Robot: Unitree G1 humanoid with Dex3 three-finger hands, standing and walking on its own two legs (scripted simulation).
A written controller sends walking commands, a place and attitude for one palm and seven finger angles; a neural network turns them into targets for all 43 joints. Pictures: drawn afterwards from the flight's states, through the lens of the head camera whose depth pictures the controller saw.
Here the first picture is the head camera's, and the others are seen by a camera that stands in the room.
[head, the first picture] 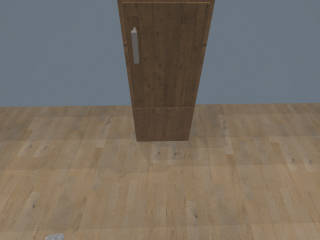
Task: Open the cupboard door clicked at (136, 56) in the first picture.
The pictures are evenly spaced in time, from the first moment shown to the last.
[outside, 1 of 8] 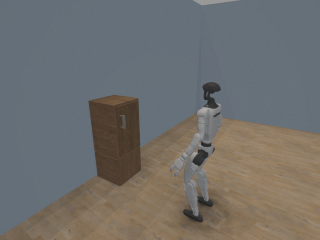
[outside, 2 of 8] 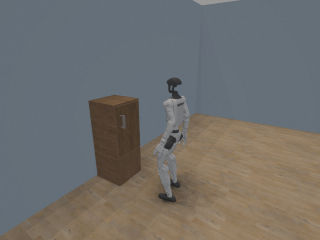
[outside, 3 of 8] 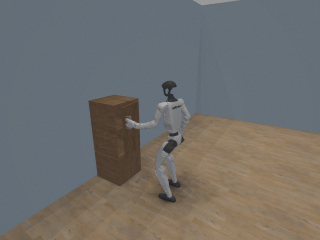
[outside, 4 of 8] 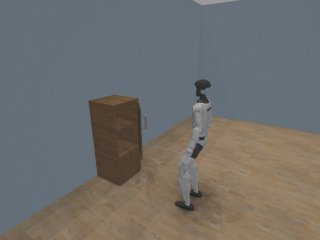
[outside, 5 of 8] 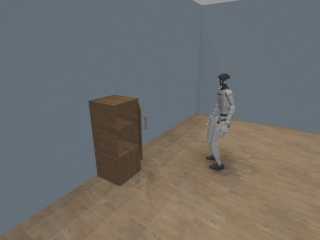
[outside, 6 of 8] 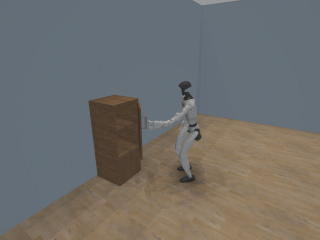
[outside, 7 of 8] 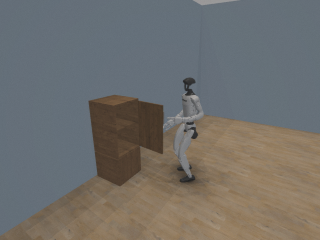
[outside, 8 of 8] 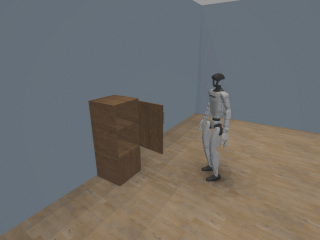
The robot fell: no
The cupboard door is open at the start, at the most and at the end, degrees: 0 87 85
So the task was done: yes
